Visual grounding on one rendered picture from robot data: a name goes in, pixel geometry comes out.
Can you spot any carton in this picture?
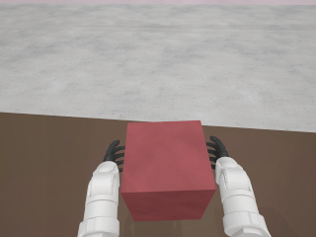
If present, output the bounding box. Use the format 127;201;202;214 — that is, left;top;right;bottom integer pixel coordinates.
120;120;216;222

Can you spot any robot right hand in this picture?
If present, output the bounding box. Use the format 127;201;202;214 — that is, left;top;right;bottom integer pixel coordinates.
205;135;229;170

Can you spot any robot left hand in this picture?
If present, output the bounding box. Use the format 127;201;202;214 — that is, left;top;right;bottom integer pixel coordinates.
103;140;125;173

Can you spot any right robot forearm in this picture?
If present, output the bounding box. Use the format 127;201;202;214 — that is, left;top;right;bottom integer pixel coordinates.
215;157;272;237

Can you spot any left robot forearm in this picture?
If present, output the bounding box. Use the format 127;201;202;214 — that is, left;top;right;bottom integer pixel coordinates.
77;161;119;237

